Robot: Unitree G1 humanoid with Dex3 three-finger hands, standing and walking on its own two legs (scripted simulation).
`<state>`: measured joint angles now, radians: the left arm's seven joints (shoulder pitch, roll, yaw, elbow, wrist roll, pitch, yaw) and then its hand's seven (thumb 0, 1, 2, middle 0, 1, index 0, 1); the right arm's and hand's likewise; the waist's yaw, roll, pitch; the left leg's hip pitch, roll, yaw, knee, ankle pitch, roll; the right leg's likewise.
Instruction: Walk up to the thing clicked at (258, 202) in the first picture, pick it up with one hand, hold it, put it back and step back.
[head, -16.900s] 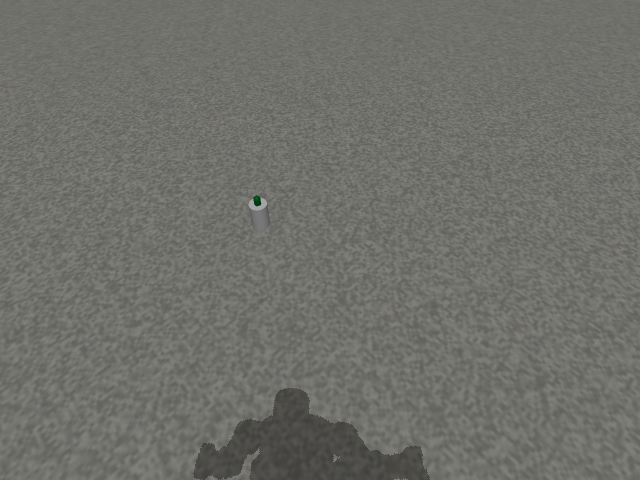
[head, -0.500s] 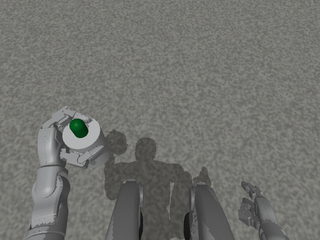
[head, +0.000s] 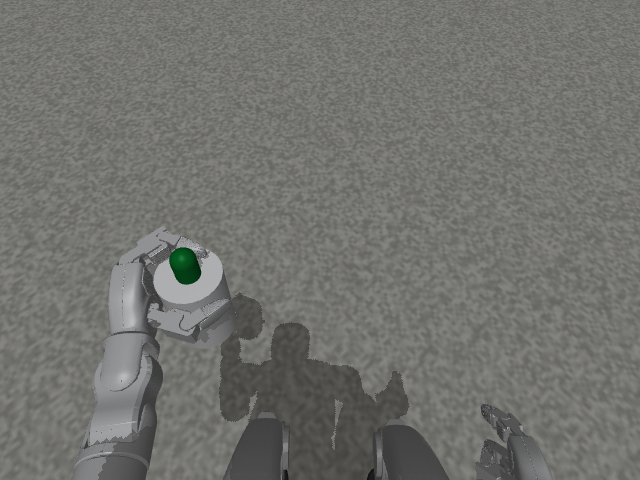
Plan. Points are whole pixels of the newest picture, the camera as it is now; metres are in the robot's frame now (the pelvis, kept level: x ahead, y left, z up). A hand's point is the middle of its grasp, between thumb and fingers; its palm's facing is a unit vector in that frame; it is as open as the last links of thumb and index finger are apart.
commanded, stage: lift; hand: left
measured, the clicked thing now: (195, 292) +0.33 +0.18 +0.01
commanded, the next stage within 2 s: hold in 0.80 s
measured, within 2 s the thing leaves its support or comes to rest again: neither
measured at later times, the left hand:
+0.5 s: hand (194, 256) +0.34 +0.16 +0.09, palm faces +0.12 -0.99 +0.00, open 9.0 cm
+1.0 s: hand (195, 238) +0.36 +0.16 +0.11, palm faces +0.12 -0.99 +0.00, open 9.0 cm
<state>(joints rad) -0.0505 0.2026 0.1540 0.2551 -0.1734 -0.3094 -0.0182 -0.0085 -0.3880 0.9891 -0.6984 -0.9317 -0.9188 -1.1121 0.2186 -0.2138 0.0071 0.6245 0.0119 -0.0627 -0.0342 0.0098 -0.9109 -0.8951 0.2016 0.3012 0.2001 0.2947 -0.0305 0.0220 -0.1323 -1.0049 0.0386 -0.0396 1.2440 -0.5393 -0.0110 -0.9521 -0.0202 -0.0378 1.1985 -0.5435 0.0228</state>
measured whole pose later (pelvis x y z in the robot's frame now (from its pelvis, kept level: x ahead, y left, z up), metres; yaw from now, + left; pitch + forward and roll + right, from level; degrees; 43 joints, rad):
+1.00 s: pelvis +0.02 -0.01 +0.06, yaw +0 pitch +9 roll -1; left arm -0.11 0.17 0.14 0.38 -0.16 -0.33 -0.02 -0.01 -0.39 0.99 -0.70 -0.93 -0.92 -1.11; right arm 0.23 -0.22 -0.01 0.67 -0.01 -0.02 -0.04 0.01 -0.91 -0.90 0.20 0.30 0.20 0.29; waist -0.03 0.01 -0.05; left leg -0.62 0.04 -0.02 0.91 -0.44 -0.02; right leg -0.59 -0.02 -0.03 0.88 -0.45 0.02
